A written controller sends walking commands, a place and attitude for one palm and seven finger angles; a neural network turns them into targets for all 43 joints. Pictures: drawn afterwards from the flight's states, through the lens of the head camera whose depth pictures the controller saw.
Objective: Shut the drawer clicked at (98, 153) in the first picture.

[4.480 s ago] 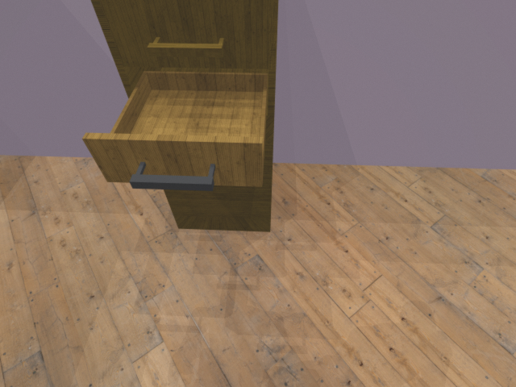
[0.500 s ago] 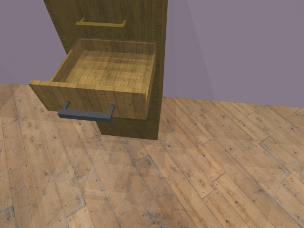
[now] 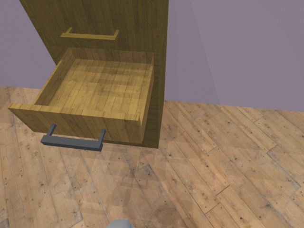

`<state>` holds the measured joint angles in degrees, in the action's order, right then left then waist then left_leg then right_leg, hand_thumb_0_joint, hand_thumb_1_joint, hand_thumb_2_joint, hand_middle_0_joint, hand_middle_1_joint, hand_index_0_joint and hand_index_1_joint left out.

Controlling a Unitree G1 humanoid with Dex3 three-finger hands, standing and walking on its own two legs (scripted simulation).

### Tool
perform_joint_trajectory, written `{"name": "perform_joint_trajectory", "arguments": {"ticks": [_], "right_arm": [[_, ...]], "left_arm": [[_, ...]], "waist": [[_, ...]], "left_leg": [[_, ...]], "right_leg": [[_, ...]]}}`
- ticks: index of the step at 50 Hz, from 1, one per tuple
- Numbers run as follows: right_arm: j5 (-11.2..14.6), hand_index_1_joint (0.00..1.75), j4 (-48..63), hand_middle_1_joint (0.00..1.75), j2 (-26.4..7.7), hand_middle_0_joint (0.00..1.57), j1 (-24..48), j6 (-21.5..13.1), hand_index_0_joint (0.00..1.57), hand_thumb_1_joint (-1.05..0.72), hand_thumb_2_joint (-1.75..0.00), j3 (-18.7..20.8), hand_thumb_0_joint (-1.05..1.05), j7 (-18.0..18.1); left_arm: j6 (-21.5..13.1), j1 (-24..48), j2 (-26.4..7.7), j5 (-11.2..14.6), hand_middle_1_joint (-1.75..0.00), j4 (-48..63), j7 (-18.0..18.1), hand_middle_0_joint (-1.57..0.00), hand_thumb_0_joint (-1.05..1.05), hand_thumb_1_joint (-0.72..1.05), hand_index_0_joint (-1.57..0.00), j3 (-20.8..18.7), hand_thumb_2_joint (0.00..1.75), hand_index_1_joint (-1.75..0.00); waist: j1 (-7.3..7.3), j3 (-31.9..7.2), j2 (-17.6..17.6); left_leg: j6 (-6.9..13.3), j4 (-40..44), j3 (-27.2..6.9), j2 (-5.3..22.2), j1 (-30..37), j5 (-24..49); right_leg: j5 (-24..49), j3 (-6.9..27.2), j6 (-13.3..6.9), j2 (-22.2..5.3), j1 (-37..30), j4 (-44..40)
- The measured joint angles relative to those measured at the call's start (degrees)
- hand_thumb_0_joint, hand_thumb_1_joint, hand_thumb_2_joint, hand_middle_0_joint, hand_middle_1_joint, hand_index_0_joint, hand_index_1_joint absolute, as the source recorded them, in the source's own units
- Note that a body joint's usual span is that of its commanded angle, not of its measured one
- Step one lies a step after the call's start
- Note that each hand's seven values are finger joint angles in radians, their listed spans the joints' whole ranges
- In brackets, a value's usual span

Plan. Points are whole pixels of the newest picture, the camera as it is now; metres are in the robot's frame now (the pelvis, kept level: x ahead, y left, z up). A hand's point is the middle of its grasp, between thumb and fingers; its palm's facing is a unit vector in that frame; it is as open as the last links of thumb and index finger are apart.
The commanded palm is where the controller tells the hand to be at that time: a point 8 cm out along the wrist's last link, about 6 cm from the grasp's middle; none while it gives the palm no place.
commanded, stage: come to a stop and stand still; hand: left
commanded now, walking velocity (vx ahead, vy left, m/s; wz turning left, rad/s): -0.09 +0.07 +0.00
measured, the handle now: (74, 136) +0.35 +0.27 -0.02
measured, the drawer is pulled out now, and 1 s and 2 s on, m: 0.29 0.29 0.29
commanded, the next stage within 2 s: look again from close up in 1.00 s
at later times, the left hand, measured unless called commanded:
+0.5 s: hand out of the picture +0.07 +0.23 -0.16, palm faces -0.01 -0.96 -0.27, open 7.4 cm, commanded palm none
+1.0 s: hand out of the picture -0.06 +0.24 -0.17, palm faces -0.03 -0.98 -0.20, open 7.4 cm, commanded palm none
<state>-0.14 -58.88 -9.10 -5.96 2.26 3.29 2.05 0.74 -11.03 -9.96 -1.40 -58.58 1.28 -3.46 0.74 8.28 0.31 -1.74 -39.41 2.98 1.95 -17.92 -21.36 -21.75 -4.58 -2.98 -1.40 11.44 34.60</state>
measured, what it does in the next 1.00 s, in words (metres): steps on the spot: left foot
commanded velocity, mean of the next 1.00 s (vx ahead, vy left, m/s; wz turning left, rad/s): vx -0.01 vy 0.01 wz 0.00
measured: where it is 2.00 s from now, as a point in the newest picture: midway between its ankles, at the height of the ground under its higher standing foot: outside the picture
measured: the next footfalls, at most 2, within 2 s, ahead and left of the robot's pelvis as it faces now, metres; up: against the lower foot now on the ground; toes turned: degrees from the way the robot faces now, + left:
left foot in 0.26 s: +0.04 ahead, +0.15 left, +0.00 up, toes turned +0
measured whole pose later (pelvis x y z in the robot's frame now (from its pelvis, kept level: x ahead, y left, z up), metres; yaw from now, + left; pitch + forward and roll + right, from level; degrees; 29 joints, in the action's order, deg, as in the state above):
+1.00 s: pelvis -0.05 +0.06 +0.01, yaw -3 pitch -2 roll +0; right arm -0.8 -59.6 -10.3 -17.5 1.1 1.5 0.5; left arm 1.1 -21.2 -9.7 -1.1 -59.3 1.6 0.3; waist -0.1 1.7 0.2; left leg 2.6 -26.4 3.9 -1.2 -14.7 -10.1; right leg -12.6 -0.3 1.8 -2.5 13.3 27.8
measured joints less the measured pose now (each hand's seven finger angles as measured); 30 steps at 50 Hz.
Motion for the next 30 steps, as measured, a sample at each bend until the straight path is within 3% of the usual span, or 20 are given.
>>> {"name": "perform_joint_trajectory", "arguments": {"ticks": [3,5,10,11,13,15,18,22,30], "right_arm": [[-0.02,0.30,0.10,0.30,-1.19,0.20,0.94,1.41,0.20,-0.92,-0.90,0.73,0.00,-0.11],[0.02,0.30,0.29,0.30,-1.76,0.20,1.42,1.53,0.20,-0.92,-0.90,0.88,0.00,-0.25],[0.05,0.30,0.96,0.30,-2.48,0.19,1.49,0.85,0.19,-0.92,-0.90,0.62,0.00,-0.66],[0.01,0.30,1.09,0.30,-2.55,0.19,1.34,0.62,0.19,-0.92,-0.90,0.51,0.00,-0.68],[-0.59,0.30,3.65,0.30,-3.62,0.19,-0.45,-0.17,0.19,-0.91,-0.90,0.08,0.00,-1.03],[-1.16,0.30,5.54,0.30,-3.85,0.19,-2.68,-1.16,0.19,-0.91,-0.90,0.48,0.00,-0.55],[-1.21,0.30,6.92,0.30,-4.13,0.19,-5.08,-0.67,0.19,-0.91,-0.90,0.27,0.00,-0.39],[-0.69,0.30,8.13,0.30,-3.09,0.19,-5.72,-0.21,0.19,-0.91,-0.90,-0.01,0.00,-0.46],[-1.01,0.30,7.20,0.30,-0.54,0.20,-7.38,-1.47,0.19,-0.91,-0.90,-1.93,0.00,-1.55]], "left_arm": [[0.08,0.89,-0.13,-0.17,-0.30,1.16,0.60,-0.20,0.01,0.90,-0.20,-0.21,0.90,-0.30],[0.13,1.18,-0.37,-0.10,-0.30,1.65,0.82,-0.20,0.00,0.90,-0.20,-0.27,0.90,-0.30],[0.03,0.91,-1.26,0.00,-0.30,2.04,0.99,-0.20,0.00,0.90,-0.20,-0.43,0.90,-0.30],[0.07,0.81,-1.43,0.08,-0.30,1.92,0.98,-0.20,0.00,0.90,-0.20,-0.46,0.90,-0.30],[0.50,-0.71,-1.55,0.38,-0.30,3.30,1.18,-0.20,0.00,0.90,-0.20,0.87,0.90,-0.30],[1.06,-1.92,-1.77,0.55,-0.30,4.38,1.23,-0.20,0.01,0.90,-0.20,1.31,0.90,-0.30],[1.01,-3.46,-1.25,0.14,-0.30,5.52,1.09,-0.20,0.01,0.90,-0.20,1.67,0.90,-0.30],[-0.75,-4.39,-1.37,-0.25,-0.30,6.89,1.11,-0.20,0.01,0.90,-0.20,2.40,0.90,-0.30],[0.80,-3.36,-1.80,0.39,-0.30,7.09,0.64,-0.20,0.01,0.90,-0.20,3.28,0.90,-0.30]], "waist": [[0.30,0.49,0.47],[0.29,0.89,1.07],[0.21,0.87,2.52],[0.09,0.79,2.66],[-0.56,-0.46,1.08],[-0.90,-2.60,0.89],[-0.73,-5.74,-1.11],[-0.92,-7.27,-1.89],[-0.73,-7.52,-0.64]], "left_leg": [[0.03,-12.57,-2.14,-2.33,-3.47,-6.68],[-0.38,-13.85,-2.02,-2.96,-3.58,-7.23],[-0.80,-2.28,-1.01,-2.87,0.31,-3.04],[-0.73,1.55,-0.92,-2.72,1.66,-0.37],[0.67,9.00,-1.90,-1.58,4.08,13.07],[1.35,7.60,-1.53,-2.12,4.09,7.09],[1.46,3.82,-1.51,-1.47,3.60,0.78],[2.01,0.57,-1.75,-1.23,1.99,-0.69],[3.45,5.16,-0.08,-2.13,3.02,4.39]], "right_leg": [[1.38,0.48,-0.41,-0.24,-0.46,-2.66],[2.88,0.97,-0.44,-0.34,-1.03,-4.88],[4.31,1.65,0.05,-0.35,-1.51,-7.08],[4.05,1.64,0.23,-0.27,-1.35,-6.59],[2.66,1.16,0.90,0.70,0.82,-2.44],[-0.94,1.81,1.42,0.07,2.74,2.05],[-0.87,1.86,1.67,0.67,2.05,2.04],[-0.36,2.09,1.80,0.87,1.69,2.22],[2.77,3.45,3.96,-0.26,1.17,-0.47]]}}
